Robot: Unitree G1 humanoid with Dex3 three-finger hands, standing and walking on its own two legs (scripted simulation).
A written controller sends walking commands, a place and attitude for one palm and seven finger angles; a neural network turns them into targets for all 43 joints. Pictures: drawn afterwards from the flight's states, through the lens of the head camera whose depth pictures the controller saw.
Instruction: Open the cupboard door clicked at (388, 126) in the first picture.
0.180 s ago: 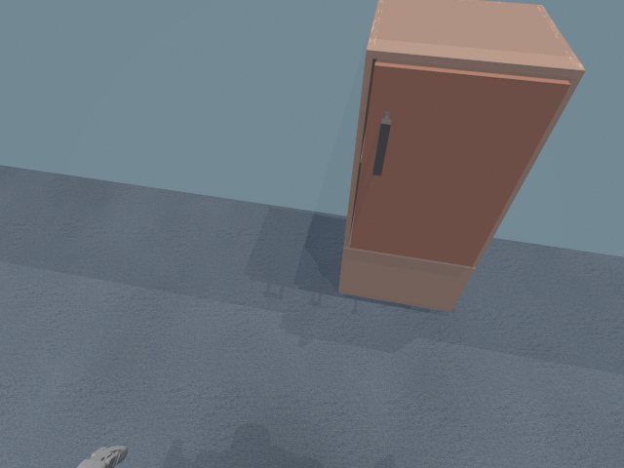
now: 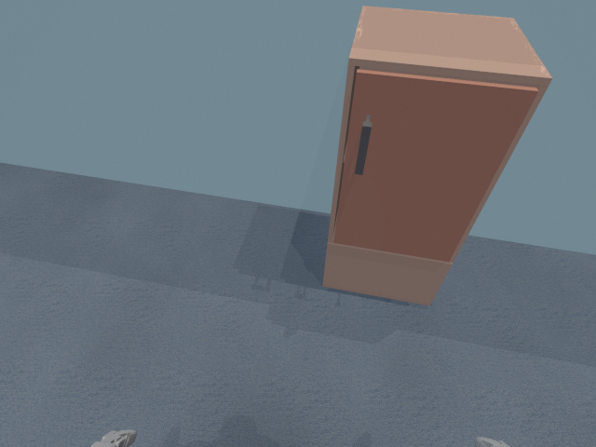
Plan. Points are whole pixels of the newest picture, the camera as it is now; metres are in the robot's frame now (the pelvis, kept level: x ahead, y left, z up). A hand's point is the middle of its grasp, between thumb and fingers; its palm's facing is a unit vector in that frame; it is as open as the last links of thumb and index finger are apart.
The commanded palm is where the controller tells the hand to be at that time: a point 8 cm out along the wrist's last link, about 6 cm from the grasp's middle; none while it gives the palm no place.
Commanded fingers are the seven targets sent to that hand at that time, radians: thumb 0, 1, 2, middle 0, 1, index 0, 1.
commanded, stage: stand and wait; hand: left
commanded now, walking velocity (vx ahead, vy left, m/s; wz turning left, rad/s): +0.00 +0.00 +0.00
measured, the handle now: (363, 144) +0.81 -0.11 -0.04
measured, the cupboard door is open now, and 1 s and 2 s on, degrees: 0 0 0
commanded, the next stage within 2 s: look at it before walking up in 0.64 s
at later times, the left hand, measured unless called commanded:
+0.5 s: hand out of the picture +0.05 +0.23 -0.15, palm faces -0.03 -0.94 -0.34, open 7.4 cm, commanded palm none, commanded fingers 0.00 0.90 0.90 -0.20 -0.30 -0.20 -0.30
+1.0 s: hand out of the picture +0.07 +0.22 -0.15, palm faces -0.04 -0.94 -0.33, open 7.4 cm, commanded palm none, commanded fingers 0.00 0.90 0.90 -0.20 -0.30 -0.20 -0.30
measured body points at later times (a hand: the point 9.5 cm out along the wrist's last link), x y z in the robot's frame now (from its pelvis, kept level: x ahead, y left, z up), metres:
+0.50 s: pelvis -0.01 -0.02 +0.01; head -0.01 -0.02 +0.46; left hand +0.05 +0.28 -0.13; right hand +0.05 -0.32 -0.13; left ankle -0.02 +0.10 -0.74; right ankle -0.01 -0.14 -0.74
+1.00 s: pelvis -0.01 -0.02 +0.01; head -0.01 -0.03 +0.46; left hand +0.07 +0.27 -0.12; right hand +0.06 -0.32 -0.13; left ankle -0.02 +0.10 -0.74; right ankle -0.01 -0.14 -0.74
